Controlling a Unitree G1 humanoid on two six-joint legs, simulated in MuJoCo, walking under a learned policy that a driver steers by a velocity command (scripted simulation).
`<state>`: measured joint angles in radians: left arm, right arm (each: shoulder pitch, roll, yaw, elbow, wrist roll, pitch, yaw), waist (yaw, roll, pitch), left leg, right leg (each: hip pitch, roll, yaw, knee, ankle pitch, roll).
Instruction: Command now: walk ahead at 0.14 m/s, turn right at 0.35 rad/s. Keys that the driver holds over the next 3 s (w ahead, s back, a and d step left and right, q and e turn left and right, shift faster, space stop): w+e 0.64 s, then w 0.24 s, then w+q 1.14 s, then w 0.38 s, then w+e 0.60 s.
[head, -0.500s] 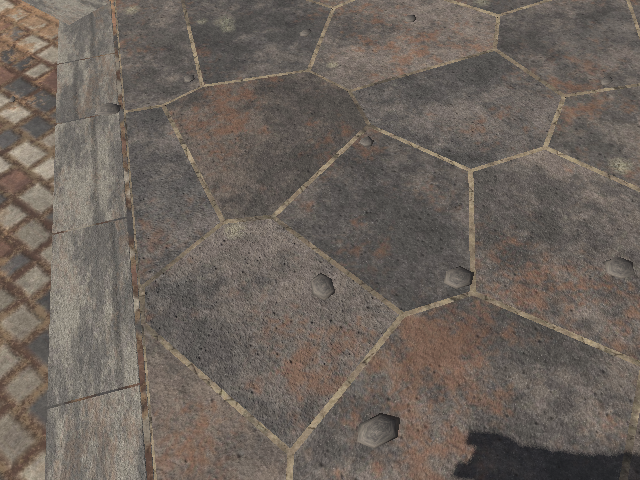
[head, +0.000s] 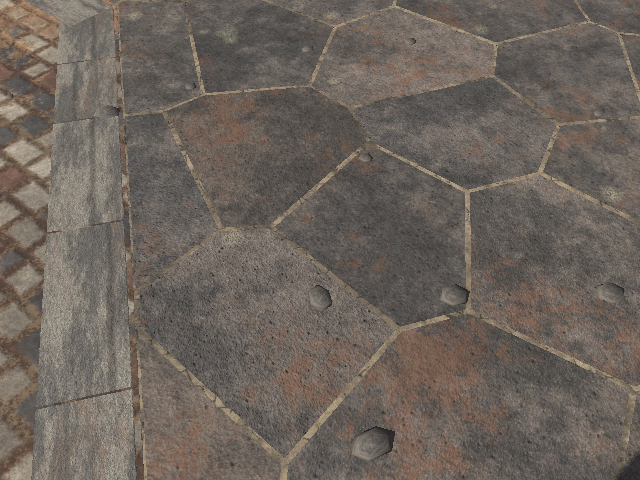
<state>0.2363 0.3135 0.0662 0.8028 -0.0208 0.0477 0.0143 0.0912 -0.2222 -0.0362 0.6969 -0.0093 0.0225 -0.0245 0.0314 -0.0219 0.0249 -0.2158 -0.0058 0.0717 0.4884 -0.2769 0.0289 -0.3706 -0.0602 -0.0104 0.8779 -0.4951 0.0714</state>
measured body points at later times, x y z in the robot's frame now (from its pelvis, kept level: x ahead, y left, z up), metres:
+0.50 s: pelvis +0.14 -0.06 +0.01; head +0.16 -0.11 +0.45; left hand +0.20 +0.21 -0.10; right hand +0.31 -0.36 -0.08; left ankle +0.37 +0.04 -0.69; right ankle -0.02 -0.12 -0.74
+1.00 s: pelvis +0.41 -0.15 +0.00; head +0.43 -0.18 +0.45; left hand +0.72 -0.06 -0.06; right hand +0.28 -0.41 -0.13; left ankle +0.40 +0.00 -0.74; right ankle +0.48 -0.36 -0.70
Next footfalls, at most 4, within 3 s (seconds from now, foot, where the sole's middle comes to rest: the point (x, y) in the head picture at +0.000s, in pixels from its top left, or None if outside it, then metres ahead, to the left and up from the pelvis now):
0.14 right None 0.02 -0.12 -0.77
0.62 left None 0.43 -0.01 -0.77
1.08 right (528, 467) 0.54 -0.38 -0.77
1.58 left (433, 323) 0.88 -0.22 -0.77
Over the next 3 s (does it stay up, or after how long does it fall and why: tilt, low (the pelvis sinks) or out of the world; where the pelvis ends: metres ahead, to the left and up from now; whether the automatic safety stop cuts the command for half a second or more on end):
stays up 1.45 -0.22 0.00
